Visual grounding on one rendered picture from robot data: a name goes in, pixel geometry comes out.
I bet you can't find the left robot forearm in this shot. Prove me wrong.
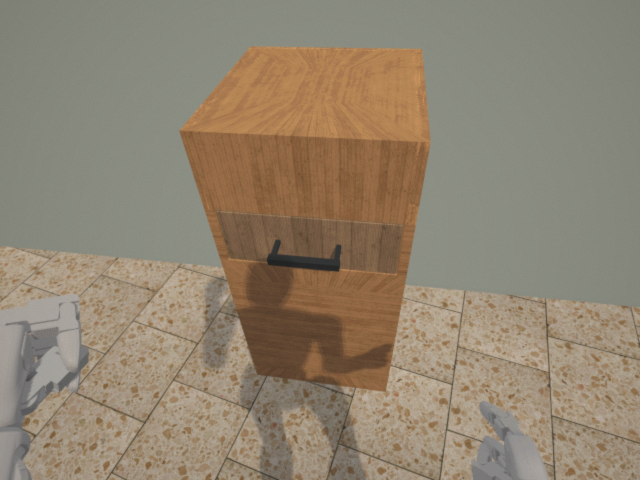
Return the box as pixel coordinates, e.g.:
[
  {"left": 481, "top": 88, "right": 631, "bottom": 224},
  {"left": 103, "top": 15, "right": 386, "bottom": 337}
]
[{"left": 0, "top": 427, "right": 32, "bottom": 480}]

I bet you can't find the handle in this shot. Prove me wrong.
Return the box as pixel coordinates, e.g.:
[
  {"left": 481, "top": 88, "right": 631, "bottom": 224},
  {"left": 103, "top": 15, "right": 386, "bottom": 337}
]
[{"left": 267, "top": 239, "right": 341, "bottom": 272}]

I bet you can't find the cabinet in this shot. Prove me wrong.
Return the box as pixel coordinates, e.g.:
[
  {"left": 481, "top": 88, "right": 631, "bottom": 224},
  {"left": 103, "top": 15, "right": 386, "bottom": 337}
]
[{"left": 179, "top": 46, "right": 431, "bottom": 392}]

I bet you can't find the drawer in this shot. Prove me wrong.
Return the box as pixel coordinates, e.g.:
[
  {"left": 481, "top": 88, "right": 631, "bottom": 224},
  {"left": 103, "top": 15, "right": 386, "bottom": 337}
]
[{"left": 216, "top": 210, "right": 403, "bottom": 274}]

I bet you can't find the right robot hand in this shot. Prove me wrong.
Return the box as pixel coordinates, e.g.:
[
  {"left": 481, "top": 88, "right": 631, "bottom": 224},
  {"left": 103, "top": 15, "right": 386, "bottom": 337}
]
[{"left": 471, "top": 401, "right": 549, "bottom": 480}]

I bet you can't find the left robot hand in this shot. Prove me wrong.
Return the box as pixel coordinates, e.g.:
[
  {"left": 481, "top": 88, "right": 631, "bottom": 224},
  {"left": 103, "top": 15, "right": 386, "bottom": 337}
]
[{"left": 0, "top": 294, "right": 89, "bottom": 429}]

